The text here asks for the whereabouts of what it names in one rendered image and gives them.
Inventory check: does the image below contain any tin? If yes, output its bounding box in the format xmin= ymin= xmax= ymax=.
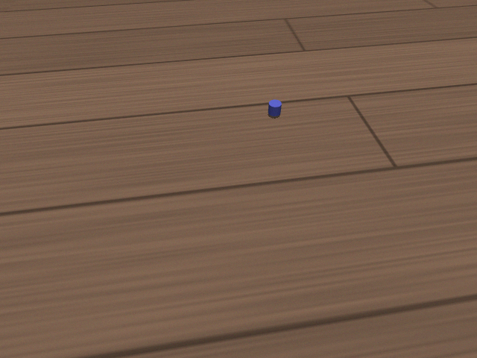
xmin=268 ymin=100 xmax=282 ymax=116

